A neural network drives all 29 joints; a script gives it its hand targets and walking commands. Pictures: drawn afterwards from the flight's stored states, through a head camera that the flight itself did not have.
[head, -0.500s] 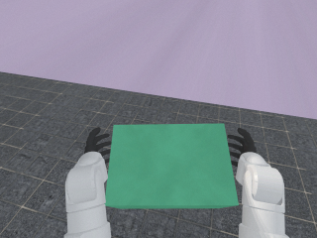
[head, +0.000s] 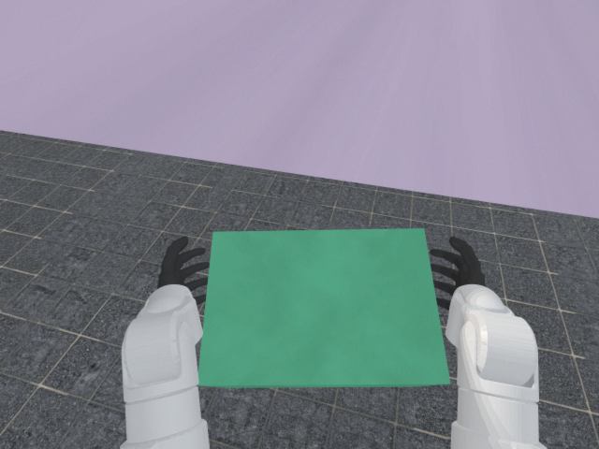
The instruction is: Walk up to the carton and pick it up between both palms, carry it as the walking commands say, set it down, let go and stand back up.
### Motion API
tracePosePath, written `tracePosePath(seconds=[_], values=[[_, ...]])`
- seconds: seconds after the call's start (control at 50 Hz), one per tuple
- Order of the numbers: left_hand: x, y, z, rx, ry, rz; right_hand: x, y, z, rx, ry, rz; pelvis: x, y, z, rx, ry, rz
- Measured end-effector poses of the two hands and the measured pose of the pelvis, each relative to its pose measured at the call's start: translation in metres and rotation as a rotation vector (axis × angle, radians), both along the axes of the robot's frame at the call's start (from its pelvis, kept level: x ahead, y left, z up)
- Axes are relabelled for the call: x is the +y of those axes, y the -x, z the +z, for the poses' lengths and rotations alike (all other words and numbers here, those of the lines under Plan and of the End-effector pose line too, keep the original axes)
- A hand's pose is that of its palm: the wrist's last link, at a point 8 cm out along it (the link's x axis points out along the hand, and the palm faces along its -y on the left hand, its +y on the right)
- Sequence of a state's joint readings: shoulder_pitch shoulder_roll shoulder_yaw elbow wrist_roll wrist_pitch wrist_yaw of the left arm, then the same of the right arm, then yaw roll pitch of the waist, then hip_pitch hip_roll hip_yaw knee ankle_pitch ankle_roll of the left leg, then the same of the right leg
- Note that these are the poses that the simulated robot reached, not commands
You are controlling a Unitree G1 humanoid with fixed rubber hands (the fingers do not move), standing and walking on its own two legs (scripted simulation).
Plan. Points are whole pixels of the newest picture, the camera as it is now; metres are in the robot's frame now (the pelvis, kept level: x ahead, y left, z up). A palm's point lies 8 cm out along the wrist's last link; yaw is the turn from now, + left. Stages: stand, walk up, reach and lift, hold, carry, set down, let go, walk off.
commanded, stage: carry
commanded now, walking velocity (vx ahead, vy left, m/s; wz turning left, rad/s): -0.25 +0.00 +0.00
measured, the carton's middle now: (318, 314) +0.33 +0.00 +0.03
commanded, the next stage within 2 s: none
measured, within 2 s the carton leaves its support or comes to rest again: neither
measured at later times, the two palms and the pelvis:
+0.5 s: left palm (148, 414) +0.16 +0.18 +0.10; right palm (505, 411) +0.17 -0.18 +0.10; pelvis -0.08 -0.01 -0.01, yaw +1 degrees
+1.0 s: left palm out of the picture +0.04 +0.17 +0.10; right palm out of the picture +0.04 -0.19 +0.11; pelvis -0.20 -0.02 +0.00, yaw +3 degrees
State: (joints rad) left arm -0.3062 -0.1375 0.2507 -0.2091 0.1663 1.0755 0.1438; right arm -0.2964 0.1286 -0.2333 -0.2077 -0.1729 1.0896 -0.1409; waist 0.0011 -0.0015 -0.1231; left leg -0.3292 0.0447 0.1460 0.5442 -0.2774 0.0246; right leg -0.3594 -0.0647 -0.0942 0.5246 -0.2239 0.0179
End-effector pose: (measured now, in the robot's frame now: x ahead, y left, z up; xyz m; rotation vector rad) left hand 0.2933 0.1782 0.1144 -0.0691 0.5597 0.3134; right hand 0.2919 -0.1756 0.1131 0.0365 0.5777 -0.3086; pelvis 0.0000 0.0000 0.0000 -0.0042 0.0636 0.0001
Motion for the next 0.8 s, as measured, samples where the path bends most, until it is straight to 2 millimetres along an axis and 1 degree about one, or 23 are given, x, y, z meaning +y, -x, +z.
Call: tracePosePath(seconds=[0.08, 0.14, 0.22, 0.3, 0.38, 0.56, 0.66, 0.72, 0.76, 0.8], values=[[-0.001, 0.011, -0.003, -0.002, 0.004, 0.006, -0.001, 0.011, -0.004, -0.003, -0.007, -0.007, -0.001, 0.005, -0.004, 0.004, -0.001, 0.003], [-0.001, 0.027, -0.011, 0.012, 0.006, 0.006, -0.001, 0.027, -0.012, 0.012, -0.012, -0.007, -0.002, 0.012, -0.006, 0.001, -0.002, 0.005], [-0.001, 0.053, -0.021, 0.034, 0.003, -0.008, -0.002, 0.053, -0.022, 0.034, -0.01, 0.008, -0.002, 0.025, -0.01, -0.006, -0.003, 0.008], [-0.001, 0.079, -0.025, 0.045, 0.004, -0.008, -0.002, 0.078, -0.025, 0.045, -0.009, 0.013, -0.003, 0.041, -0.011, -0.012, -0.004, 0.01], [-0.001, 0.101, -0.023, 0.045, 0.004, -0.003, -0.002, 0.099, -0.023, 0.044, -0.006, 0.017, -0.004, 0.057, -0.012, -0.014, -0.005, 0.011], [-0.003, 0.142, -0.016, 0.041, -0.002, 0.01, -0.004, 0.134, -0.018, 0.039, -0.011, 0.031, -0.01, 0.093, -0.011, -0.022, -0.002, 0.018], [-0.011, 0.164, -0.017, 0.033, -0.016, 0.031, -0.011, 0.15, -0.026, 0.031, -0.029, 0.05, -0.021, 0.115, -0.019, -0.044, -0.003, 0.029], [-0.017, 0.18, -0.023, 0.037, -0.014, 0.04, -0.017, 0.163, -0.033, 0.038, -0.029, 0.059, -0.028, 0.13, -0.024, -0.05, -0.037, 0.032], [-0.02, 0.19, -0.027, 0.058, -0.007, 0.027, -0.021, 0.176, -0.033, 0.056, -0.024, 0.046, -0.029, 0.139, -0.021, -0.052, -0.047, 0.029], [-0.023, 0.2, -0.027, 0.076, 0.008, 0.011, -0.025, 0.191, -0.029, 0.075, -0.013, 0.031, -0.028, 0.149, -0.014, -0.05, -0.05, 0.026]])
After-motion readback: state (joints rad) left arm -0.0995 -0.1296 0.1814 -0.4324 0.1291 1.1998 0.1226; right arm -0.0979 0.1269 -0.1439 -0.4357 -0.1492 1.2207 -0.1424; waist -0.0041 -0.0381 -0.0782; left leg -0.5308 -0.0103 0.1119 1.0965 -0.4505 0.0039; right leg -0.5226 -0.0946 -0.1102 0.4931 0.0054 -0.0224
